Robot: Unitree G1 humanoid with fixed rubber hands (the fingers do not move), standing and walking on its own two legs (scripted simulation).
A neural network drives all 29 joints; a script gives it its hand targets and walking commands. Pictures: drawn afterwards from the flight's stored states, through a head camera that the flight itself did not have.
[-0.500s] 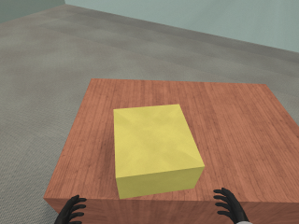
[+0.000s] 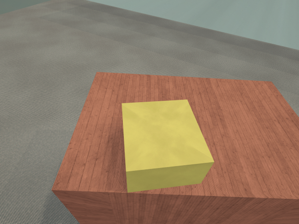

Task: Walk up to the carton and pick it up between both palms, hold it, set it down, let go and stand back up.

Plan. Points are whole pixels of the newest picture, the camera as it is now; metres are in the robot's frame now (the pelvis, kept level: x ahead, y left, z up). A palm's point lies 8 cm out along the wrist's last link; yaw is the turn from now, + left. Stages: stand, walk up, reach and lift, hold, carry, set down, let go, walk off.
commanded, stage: stand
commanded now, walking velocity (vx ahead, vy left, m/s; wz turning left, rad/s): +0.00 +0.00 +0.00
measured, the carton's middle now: (159, 142) +0.41 -0.04 -0.05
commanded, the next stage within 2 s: none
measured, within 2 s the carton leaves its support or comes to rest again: neither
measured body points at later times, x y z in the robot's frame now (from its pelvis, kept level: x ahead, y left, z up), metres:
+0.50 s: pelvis +0.00 +0.02 +0.00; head +0.00 +0.04 +0.45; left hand +0.05 +0.28 -0.14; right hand +0.07 -0.24 -0.11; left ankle +0.04 +0.09 -0.74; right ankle -0.01 -0.13 -0.74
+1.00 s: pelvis +0.01 +0.02 +0.00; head +0.01 +0.03 +0.45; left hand +0.07 +0.27 -0.14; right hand +0.07 -0.24 -0.12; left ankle +0.04 +0.09 -0.74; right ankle -0.01 -0.13 -0.74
